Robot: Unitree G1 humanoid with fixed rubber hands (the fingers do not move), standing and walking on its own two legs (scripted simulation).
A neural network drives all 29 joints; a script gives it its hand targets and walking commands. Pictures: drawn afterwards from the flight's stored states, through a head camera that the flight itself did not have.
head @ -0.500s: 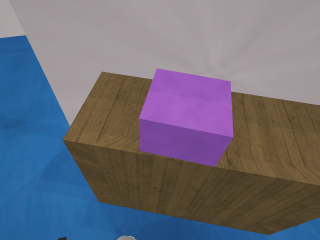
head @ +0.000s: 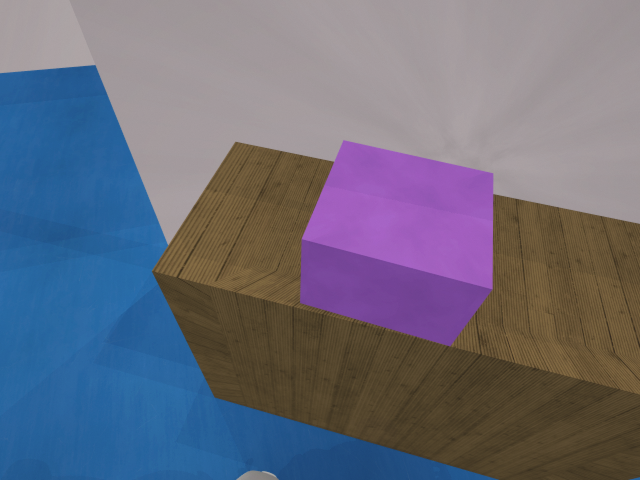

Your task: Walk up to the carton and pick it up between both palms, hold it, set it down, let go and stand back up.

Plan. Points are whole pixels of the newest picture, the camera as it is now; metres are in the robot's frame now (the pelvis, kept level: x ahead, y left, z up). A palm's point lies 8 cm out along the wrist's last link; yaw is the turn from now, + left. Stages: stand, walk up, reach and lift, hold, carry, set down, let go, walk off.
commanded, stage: walk up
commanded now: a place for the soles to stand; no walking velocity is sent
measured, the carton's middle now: (394, 239) +0.46 -0.10 +0.00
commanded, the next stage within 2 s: reach and lift in 0.60 s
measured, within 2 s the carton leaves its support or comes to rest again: neither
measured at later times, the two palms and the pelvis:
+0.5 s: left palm out of the picture +0.02 +0.27 -0.12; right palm out of the picture +0.06 -0.28 -0.11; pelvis -0.01 +0.00 +0.00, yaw +1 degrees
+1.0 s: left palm (146, 422) +0.19 +0.23 -0.08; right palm (569, 475) +0.15 -0.30 -0.06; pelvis +0.01 -0.01 +0.01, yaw -8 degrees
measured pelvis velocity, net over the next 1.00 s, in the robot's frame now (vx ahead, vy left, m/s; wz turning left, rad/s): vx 0.01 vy -0.01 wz -0.14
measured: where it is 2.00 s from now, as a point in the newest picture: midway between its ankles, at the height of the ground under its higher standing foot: outside the picture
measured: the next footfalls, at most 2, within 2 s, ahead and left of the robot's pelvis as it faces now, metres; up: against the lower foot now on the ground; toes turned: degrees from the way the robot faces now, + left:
none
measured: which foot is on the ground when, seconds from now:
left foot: down 0.00-1.00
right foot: down 0.00-1.00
